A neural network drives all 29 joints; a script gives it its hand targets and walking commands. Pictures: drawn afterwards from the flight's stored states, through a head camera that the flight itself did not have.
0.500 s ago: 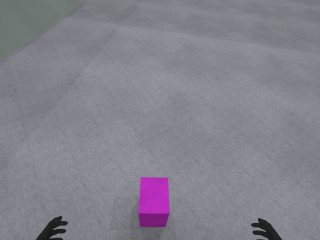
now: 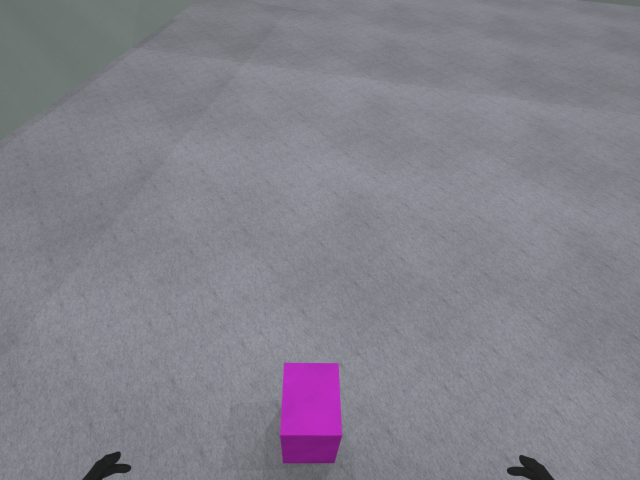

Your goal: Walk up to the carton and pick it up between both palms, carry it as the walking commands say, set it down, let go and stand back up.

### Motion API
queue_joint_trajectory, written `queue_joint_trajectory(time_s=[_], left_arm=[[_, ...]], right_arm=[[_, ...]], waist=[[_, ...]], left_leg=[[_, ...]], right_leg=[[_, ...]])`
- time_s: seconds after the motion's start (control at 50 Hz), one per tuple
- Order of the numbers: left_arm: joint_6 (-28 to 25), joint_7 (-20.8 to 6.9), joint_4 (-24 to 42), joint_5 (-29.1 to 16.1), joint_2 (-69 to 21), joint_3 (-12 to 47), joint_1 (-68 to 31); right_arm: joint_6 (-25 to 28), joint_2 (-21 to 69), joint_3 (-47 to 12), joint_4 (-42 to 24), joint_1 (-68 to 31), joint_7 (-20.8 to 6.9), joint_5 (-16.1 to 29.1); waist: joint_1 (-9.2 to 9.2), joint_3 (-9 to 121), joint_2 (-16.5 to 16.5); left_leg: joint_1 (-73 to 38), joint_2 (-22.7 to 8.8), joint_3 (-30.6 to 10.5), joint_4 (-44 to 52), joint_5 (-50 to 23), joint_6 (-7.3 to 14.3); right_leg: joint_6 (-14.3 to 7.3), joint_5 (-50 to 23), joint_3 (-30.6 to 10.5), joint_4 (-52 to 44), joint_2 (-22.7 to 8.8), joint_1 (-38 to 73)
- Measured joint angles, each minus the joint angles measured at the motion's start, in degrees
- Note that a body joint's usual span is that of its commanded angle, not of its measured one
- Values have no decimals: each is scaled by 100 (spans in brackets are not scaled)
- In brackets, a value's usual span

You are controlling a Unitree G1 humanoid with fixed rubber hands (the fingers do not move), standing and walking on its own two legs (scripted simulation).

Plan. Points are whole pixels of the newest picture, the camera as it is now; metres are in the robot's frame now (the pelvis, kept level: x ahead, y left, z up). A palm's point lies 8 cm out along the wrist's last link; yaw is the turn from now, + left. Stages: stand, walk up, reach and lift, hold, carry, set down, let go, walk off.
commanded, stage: stand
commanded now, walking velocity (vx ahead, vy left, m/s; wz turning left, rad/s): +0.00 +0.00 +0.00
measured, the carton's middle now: (310, 414) +0.42 +0.01 -0.65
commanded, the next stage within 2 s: none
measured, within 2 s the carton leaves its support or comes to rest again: neither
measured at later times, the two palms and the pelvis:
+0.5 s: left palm out of the picture +0.07 +0.30 -0.10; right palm out of the picture +0.08 -0.30 -0.09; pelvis -0.02 +0.00 +0.00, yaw +0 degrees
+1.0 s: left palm out of the picture +0.06 +0.31 -0.10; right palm out of the picture +0.07 -0.31 -0.10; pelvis -0.02 +0.00 +0.01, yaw +0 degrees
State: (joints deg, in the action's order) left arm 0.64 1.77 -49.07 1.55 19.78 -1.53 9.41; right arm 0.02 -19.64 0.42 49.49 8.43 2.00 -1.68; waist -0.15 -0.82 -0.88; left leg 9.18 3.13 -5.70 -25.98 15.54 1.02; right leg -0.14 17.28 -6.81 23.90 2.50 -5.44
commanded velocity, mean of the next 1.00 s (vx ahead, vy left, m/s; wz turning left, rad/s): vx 0.00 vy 0.00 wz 0.00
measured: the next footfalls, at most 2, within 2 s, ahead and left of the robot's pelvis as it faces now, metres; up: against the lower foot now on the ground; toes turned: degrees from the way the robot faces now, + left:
none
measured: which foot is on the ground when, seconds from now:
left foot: down 0.00-1.00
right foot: down 0.00-1.00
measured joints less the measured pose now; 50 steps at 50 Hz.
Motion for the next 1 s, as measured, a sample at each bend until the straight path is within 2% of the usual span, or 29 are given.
queue_joint_trajectory(time_s=[1.0], left_arm=[[-88,-82,-884,-50,191,76,-121]], right_arm=[[62,-226,-65,915,-169,-81,93]], waist=[[4,-110,39]], left_leg=[[-166,-27,-1,505,-465,-23]], right_leg=[[15,-424,-11,-417,-25,121]])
